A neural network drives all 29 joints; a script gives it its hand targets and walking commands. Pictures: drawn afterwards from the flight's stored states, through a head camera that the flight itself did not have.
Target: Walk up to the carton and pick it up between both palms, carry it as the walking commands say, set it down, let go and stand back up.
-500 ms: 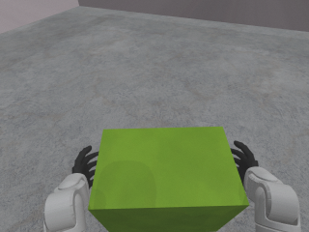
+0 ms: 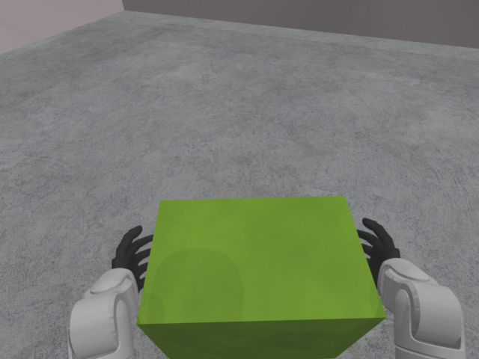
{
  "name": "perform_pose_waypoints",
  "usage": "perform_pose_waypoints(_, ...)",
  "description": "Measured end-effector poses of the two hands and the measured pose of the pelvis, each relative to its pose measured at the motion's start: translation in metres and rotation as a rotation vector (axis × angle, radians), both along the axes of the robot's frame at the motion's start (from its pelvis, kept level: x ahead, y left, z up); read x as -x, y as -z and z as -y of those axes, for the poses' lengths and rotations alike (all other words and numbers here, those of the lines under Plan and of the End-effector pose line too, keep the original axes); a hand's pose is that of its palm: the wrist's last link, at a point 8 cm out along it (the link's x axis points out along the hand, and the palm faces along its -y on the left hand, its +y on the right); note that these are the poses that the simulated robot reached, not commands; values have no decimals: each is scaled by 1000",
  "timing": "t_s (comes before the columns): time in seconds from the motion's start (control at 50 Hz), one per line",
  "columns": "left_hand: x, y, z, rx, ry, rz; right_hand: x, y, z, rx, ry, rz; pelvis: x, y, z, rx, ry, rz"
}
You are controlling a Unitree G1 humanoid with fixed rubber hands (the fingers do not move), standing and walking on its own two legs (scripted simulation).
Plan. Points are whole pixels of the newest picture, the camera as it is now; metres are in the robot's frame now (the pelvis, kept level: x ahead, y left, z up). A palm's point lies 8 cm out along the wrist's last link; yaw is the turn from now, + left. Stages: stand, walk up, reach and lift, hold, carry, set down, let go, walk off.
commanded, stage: carry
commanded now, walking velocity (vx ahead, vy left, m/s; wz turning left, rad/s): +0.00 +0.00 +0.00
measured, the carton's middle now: (253, 284) +0.26 +0.00 +0.01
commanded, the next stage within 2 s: hold in 0.94 s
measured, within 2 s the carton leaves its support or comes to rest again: neither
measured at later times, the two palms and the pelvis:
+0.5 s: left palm (127, 275) +0.25 +0.19 +0.08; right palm (381, 266) +0.25 -0.19 +0.08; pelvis +0.00 +0.00 +0.00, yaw +0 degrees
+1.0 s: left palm (132, 278) +0.26 +0.20 +0.05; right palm (369, 270) +0.26 -0.19 +0.05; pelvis +0.00 +0.01 +0.01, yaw +0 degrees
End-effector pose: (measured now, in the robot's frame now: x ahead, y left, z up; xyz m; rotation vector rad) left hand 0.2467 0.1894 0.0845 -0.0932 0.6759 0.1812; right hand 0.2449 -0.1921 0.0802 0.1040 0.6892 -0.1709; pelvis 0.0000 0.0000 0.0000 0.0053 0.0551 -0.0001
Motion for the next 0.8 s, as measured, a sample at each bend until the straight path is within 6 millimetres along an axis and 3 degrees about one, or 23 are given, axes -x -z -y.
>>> perform_pose_waypoints(0.8, -6, 7, -5, -8, 4, 0, -7, 6, -5, 9, -5, 0, -4, 0, -4, 4, 2, 0)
